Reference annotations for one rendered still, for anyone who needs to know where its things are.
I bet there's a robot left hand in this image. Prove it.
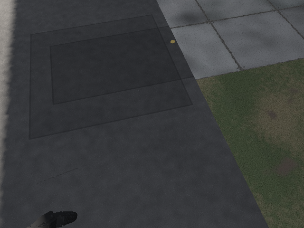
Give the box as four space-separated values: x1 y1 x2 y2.
27 211 78 228

